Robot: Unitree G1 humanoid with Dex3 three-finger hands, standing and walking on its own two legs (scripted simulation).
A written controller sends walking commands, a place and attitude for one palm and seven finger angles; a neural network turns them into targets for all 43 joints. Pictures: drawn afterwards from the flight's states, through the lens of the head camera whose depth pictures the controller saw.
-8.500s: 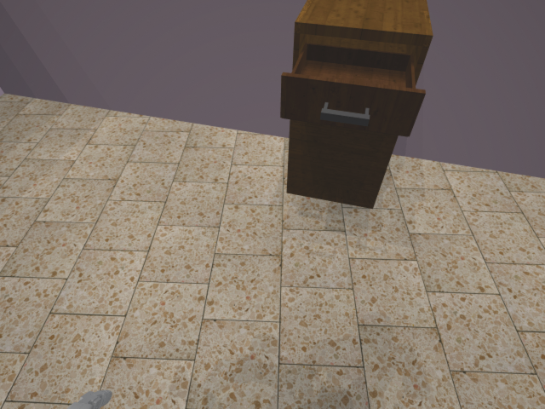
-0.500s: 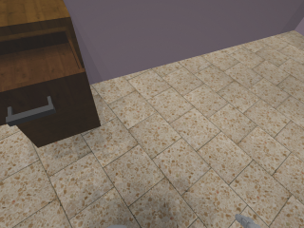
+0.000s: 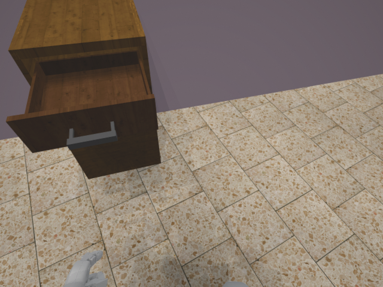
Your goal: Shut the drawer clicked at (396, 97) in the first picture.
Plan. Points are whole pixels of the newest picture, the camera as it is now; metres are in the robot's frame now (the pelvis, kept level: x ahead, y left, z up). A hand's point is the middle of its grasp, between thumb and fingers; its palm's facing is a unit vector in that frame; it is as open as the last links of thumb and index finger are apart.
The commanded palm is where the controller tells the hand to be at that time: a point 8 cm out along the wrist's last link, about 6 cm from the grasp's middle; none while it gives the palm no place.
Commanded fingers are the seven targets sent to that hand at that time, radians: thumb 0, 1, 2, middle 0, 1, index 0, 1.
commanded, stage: turn to face it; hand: left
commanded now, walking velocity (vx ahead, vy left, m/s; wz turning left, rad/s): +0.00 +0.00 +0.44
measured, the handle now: (92, 134) +0.53 +0.29 -0.06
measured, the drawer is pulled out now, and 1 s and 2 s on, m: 0.30 0.30 0.30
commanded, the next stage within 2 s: take the last steps up to it in 0.30 s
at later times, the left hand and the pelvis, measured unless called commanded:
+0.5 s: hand out of the picture -0.05 +0.16 -0.16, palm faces +0.27 -0.93 -0.23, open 7.4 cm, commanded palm none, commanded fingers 0.00 0.90 0.90 -0.20 -0.30 -0.20 -0.30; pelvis -0.03 -0.03 +0.00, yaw +13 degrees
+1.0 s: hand out of the picture +0.02 +0.25 -0.19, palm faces +0.26 -0.96 -0.14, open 7.4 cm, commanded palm none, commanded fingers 0.00 0.90 0.90 -0.20 -0.30 -0.20 -0.30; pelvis +0.03 +0.06 +0.00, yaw +13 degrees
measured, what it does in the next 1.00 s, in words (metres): steps on the spot: right foot, then left foot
